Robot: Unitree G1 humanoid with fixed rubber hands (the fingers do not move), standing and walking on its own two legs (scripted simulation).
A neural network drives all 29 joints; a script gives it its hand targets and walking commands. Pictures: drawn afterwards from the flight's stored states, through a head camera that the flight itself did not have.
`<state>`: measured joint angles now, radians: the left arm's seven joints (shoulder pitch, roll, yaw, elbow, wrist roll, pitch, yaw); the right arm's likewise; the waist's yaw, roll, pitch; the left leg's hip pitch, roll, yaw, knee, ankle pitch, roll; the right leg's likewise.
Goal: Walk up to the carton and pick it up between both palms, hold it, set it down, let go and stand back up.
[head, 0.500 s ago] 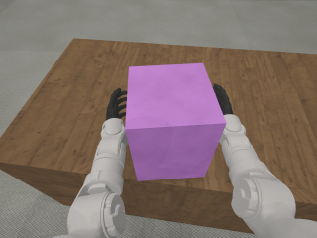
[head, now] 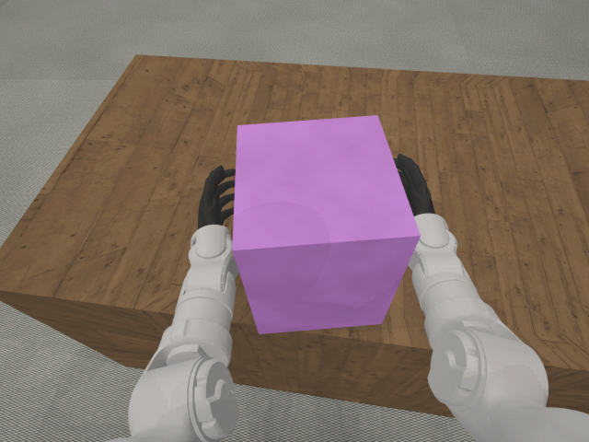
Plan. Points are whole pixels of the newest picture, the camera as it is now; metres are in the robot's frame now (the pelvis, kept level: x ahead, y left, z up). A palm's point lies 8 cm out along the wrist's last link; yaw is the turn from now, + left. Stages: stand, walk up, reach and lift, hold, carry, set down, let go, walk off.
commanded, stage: set down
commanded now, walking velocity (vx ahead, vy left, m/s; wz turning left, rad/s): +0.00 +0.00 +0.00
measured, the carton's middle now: (314, 231) +0.40 +0.00 +0.01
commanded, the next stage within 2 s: none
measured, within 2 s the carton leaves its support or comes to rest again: rests again in 0.36 s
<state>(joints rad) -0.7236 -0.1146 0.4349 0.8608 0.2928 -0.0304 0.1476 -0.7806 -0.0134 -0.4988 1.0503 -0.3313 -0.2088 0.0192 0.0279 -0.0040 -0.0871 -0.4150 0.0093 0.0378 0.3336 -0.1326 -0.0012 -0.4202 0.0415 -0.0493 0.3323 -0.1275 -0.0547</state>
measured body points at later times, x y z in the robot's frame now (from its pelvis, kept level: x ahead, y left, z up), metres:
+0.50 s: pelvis -0.01 +0.01 -0.01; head +0.07 +0.00 +0.43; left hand +0.44 +0.15 +0.05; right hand +0.46 -0.15 +0.05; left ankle +0.01 +0.12 -0.74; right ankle +0.01 -0.08 -0.74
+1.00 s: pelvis -0.02 -0.01 -0.02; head +0.05 -0.01 +0.43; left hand +0.43 +0.17 +0.06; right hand +0.45 -0.20 +0.09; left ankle +0.01 +0.12 -0.74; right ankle +0.01 -0.08 -0.74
